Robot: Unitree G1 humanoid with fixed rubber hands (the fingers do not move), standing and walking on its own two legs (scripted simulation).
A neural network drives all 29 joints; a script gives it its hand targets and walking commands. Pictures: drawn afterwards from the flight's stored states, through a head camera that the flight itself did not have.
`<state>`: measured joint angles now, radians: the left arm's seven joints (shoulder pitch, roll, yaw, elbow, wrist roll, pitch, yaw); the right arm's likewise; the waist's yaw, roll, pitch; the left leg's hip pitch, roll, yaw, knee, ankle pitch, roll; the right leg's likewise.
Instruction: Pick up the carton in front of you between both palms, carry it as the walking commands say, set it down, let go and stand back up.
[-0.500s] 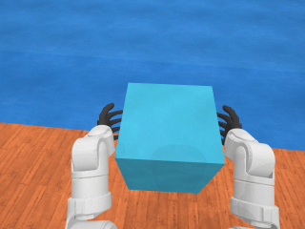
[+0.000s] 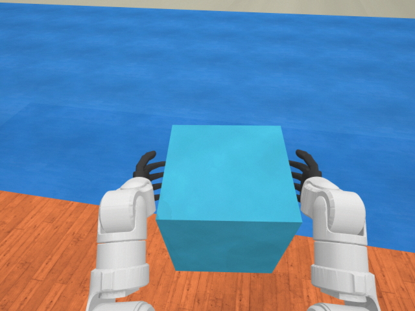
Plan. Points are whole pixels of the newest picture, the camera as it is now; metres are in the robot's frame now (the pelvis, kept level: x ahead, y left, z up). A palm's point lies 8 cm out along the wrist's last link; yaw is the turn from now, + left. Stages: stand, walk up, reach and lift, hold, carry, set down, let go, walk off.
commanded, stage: carry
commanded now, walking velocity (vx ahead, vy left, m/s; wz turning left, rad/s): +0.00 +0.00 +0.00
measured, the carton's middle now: (224, 203) +0.35 +0.00 +0.04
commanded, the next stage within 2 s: none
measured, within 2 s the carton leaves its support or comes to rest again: neither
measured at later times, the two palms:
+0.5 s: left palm (146, 197) +0.30 +0.14 +0.13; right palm (324, 199) +0.30 -0.16 +0.13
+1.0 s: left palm (149, 199) +0.30 +0.14 +0.12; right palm (327, 201) +0.30 -0.16 +0.13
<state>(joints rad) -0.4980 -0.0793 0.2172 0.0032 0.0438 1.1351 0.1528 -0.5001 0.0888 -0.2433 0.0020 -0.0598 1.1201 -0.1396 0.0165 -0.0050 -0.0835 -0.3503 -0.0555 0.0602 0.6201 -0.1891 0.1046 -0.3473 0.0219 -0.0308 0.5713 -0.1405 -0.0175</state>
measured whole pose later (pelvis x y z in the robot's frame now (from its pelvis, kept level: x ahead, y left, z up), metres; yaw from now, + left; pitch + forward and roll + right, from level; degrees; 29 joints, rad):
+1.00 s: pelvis -0.03 -0.01 +0.00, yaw +0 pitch +2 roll +0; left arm -0.52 -0.08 0.24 0.05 0.06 1.17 0.15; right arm -0.53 0.08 -0.25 0.07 -0.06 1.15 -0.14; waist 0.00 -0.01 -0.11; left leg -0.36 -0.05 0.05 0.59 -0.13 0.09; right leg -0.36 0.03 -0.04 0.54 -0.08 -0.03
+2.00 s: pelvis -0.02 -0.02 +0.00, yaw +0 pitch +2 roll +0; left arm -0.53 -0.08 0.24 0.05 0.06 1.17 0.15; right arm -0.53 0.08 -0.25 0.06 -0.07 1.15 -0.14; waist 0.00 -0.01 -0.11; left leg -0.36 -0.04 0.05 0.59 -0.14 0.08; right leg -0.35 0.03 -0.05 0.54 -0.09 -0.04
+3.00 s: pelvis +0.13 -0.02 -0.01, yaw -1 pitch +5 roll +1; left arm -0.49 -0.09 0.20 -0.03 0.03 1.12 0.17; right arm -0.50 0.09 -0.27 -0.04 -0.04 1.12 -0.15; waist 0.08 -0.01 -0.05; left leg -0.65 0.02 0.03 0.80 -0.19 0.04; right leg -0.18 0.04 -0.03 0.58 -0.36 -0.05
